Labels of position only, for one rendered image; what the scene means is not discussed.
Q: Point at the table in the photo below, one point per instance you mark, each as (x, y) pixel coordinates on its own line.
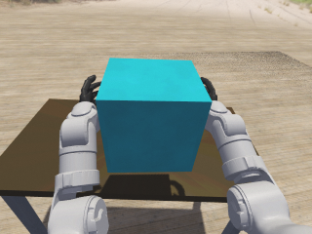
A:
(28, 168)

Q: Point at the carton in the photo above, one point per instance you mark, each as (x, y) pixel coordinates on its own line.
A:
(152, 114)

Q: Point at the robot right hand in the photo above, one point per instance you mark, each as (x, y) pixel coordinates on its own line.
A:
(210, 88)

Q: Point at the robot left forearm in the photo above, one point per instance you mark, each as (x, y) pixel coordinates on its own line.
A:
(77, 151)

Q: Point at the right robot upper arm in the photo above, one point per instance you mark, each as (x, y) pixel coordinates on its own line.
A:
(260, 208)

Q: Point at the robot left hand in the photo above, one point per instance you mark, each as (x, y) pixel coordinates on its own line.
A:
(87, 93)

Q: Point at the robot right forearm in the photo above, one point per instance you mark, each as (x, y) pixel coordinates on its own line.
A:
(240, 162)

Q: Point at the left robot upper arm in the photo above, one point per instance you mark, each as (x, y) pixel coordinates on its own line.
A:
(80, 215)

